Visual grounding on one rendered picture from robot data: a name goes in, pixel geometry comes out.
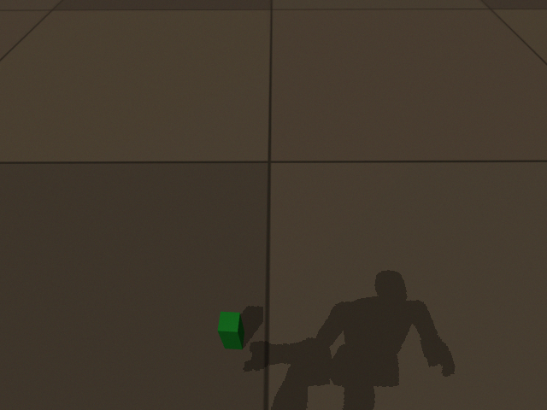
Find carton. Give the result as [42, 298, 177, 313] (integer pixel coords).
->
[218, 312, 244, 349]

